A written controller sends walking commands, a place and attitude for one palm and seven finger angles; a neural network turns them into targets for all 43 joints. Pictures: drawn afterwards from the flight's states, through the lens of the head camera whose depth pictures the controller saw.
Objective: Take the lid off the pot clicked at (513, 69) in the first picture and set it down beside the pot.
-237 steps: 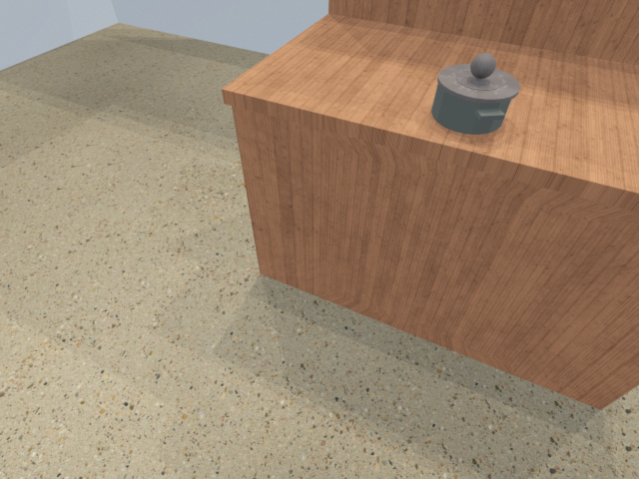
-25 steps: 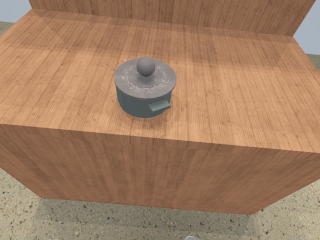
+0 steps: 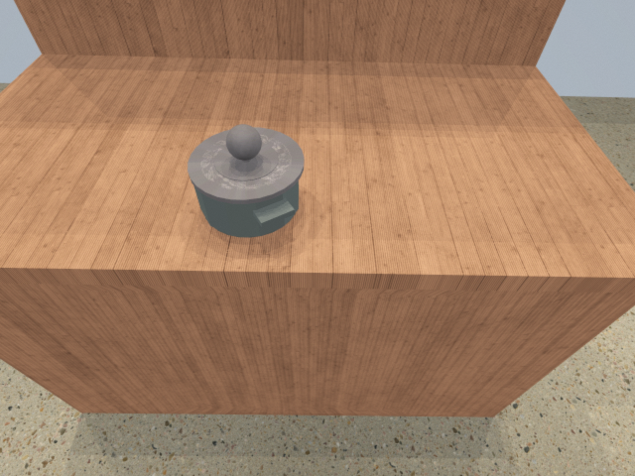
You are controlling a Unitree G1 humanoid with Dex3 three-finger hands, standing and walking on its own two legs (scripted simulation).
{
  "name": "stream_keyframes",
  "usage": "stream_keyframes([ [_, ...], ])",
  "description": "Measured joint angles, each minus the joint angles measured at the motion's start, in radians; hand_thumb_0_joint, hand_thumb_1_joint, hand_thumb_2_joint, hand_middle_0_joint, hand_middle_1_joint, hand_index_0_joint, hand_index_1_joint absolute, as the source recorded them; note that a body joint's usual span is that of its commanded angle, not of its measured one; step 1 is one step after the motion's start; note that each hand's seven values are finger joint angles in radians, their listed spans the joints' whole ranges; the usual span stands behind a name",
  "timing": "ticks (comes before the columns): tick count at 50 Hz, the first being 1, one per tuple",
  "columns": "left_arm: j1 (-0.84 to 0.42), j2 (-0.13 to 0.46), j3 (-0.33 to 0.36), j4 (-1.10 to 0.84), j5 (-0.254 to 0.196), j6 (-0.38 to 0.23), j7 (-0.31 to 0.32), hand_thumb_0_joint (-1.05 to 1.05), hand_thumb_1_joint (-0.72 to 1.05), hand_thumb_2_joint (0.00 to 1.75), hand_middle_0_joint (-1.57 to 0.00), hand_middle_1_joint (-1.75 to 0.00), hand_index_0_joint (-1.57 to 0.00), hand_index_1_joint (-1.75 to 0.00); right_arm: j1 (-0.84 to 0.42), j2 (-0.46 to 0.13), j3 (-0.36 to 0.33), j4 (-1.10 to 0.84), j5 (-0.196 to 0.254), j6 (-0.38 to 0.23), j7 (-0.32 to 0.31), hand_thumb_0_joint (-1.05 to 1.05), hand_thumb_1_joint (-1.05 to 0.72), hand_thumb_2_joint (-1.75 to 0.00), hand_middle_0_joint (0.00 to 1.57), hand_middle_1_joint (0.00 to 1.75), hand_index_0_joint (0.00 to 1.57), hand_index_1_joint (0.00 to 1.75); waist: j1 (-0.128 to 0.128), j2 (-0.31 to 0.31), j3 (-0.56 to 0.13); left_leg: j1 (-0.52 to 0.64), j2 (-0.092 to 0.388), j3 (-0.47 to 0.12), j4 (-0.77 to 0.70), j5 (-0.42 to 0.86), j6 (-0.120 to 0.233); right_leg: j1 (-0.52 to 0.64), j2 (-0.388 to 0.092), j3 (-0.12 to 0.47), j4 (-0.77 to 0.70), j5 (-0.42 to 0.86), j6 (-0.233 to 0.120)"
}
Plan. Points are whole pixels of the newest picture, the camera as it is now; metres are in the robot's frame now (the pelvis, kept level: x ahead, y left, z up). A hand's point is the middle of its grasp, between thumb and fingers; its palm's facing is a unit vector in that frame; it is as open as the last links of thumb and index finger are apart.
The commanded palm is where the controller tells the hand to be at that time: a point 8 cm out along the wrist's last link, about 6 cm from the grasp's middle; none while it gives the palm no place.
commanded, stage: come to a stop and stand still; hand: left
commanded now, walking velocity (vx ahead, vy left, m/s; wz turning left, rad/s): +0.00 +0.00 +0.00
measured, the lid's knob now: (243, 142) +0.52 +0.13 +0.14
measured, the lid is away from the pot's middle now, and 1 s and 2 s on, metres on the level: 0.00 0.00 0.00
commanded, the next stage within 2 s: look again from close up in 1.02 s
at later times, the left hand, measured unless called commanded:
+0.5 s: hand out of the picture -0.01 +0.13 -0.18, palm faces +0.08 -0.98 -0.16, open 7.3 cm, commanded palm none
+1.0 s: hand out of the picture +0.01 +0.18 -0.18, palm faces +0.04 -0.98 -0.20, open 7.4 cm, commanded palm none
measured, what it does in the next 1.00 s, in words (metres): stands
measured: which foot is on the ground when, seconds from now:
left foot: down 0.00-1.00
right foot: down 0.00-1.00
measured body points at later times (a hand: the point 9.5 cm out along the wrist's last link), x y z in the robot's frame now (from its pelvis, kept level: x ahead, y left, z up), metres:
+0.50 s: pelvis +0.02 -0.03 +0.00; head +0.03 -0.03 +0.45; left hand -0.01 +0.18 -0.16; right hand +0.03 -0.26 -0.16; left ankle +0.02 +0.13 -0.74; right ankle -0.04 -0.12 -0.74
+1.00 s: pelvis +0.02 +0.00 +0.00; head +0.03 +0.01 +0.45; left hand +0.01 +0.23 -0.16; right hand +0.03 -0.23 -0.15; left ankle +0.02 +0.13 -0.74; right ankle -0.04 -0.12 -0.74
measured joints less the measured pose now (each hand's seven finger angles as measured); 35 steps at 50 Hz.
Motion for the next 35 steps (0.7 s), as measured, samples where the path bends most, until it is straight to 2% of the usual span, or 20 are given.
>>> stream_keyframes([
  [2, -0.003, -0.029, -0.013, 0.012, 0.0, -0.006, 0.003, 0.0, 0.91, 0.9, -0.19, -0.3, -0.2, -0.3, 0.01, -0.013, 0.001, 0.022, 0.001, 0.01, 0.003, 0.01, -0.91, -0.9, 0.21, 0.3, 0.2, 0.3, 0.0, 0.037, -0.006, 0.002, 0.013, -0.024, 0.026, -0.061, 0.007, 0.013, 0.024, -0.01, -0.002, 0.007, -0.013],
  [4, 0.004, -0.046, -0.022, 0.02, 0.0, -0.018, 0.006, 0.0, 0.91, 0.9, -0.19, -0.3, -0.2, -0.3, 0.019, -0.014, 0.006, 0.037, -0.003, 0.012, 0.006, 0.01, -0.91, -0.9, 0.2, 0.3, 0.2, 0.3, 0.002, 0.048, -0.018, 0.011, 0.016, -0.032, 0.038, -0.076, 0.011, 0.027, 0.036, -0.012, -0.015, 0.022, -0.025],
  [7, 0.012, -0.052, -0.027, 0.036, -0.005, -0.028, 0.016, 0.01, 0.93, 0.9, -0.2, -0.3, -0.2, -0.3, 0.02, -0.005, 0.012, 0.05, -0.001, 0.004, 0.004, 0.01, -0.91, -0.9, 0.2, 0.3, 0.2, 0.3, 0.002, 0.052, -0.023, 0.04, 0.022, -0.038, 0.03, -0.027, 0.012, 0.044, 0.057, -0.017, -0.02, 0.021, -0.038],
  [11, 0.007, -0.049, -0.027, 0.052, -0.009, -0.026, 0.023, 0.01, 0.93, 0.9, -0.2, -0.3, -0.2, -0.3, 0.004, 0.018, 0.019, 0.066, 0.002, -0.004, -0.003, 0.01, -0.91, -0.9, 0.2, 0.3, 0.2, 0.3, 0.001, 0.032, -0.013, 0.065, 0.032, -0.055, 0.012, -0.044, -0.033, 0.06, 0.068, -0.032, -0.011, 0.005, -0.049],
  [15, 0.006, -0.054, -0.026, 0.057, -0.011, -0.027, 0.021, 0.01, 0.93, 0.9, -0.2, -0.3, -0.2, -0.3, -0.021, 0.029, 0.022, 0.067, 0.002, -0.005, -0.006, 0.01, -0.91, -0.9, 0.2, 0.3, 0.2, 0.3, 0.015, 0.023, 0.005, 0.07, 0.039, -0.06, 0.01, -0.044, -0.039, 0.069, 0.076, -0.035, -0.023, 0.01, -0.055],
  [24, 0.029, -0.07, -0.026, 0.071, -0.008, -0.028, 0.02, 0.0, 0.91, 0.9, -0.2, -0.3, -0.2, -0.3, -0.064, 0.012, 0.017, 0.06, 0.004, -0.009, -0.014, 0.01, -0.92, -0.9, 0.2, 0.3, 0.2, 0.3, 0.031, 0.02, 0.021, 0.078, 0.035, -0.052, 0.008, -0.051, -0.035, 0.079, 0.071, -0.028, -0.033, 0.01, -0.048],
  [35, 0.021, -0.047, -0.023, 0.069, -0.006, -0.027, 0.022, 0.0, 0.91, 0.9, -0.2, -0.3, -0.2, -0.3, -0.089, 0.005, 0.022, 0.051, 0.005, -0.017, -0.015, 0.01, -0.92, -0.9, 0.2, 0.3, 0.2, 0.3, 0.037, 0.008, 0.022, 0.091, 0.015, -0.037, 0.007, -0.058, -0.015, 0.091, 0.049, -0.016, -0.035, 0.006, -0.028],
])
